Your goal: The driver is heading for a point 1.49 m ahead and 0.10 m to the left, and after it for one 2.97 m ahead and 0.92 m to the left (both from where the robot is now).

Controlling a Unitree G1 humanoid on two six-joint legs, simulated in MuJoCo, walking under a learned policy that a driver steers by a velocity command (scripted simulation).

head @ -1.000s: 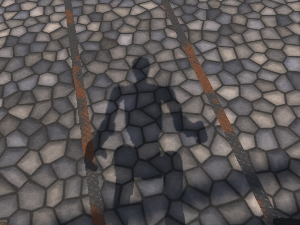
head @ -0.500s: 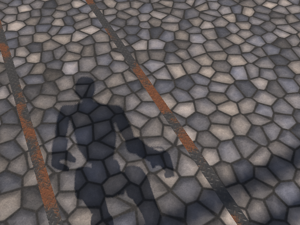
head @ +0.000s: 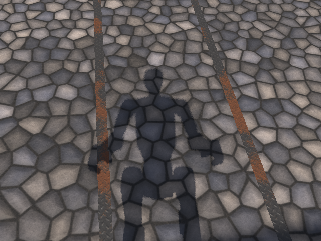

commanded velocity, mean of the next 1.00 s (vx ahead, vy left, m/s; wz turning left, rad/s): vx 0.00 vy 0.00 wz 0.34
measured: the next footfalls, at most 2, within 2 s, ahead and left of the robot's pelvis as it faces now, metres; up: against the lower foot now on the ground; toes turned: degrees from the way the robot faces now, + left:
right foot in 0.34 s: +0.08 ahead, -0.13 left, +0.00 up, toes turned +18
left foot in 0.70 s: -0.02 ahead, +0.12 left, +0.00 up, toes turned +16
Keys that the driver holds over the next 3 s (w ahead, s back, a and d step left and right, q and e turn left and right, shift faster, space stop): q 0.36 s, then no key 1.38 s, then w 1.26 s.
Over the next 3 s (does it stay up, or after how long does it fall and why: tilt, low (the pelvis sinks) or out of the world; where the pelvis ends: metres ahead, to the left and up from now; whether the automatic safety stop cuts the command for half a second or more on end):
stays up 0.55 0.14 -0.01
